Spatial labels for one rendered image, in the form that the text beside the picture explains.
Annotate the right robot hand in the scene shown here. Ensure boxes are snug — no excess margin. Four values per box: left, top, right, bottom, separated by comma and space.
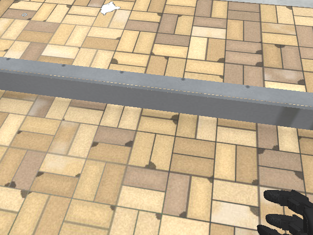
256, 190, 313, 235

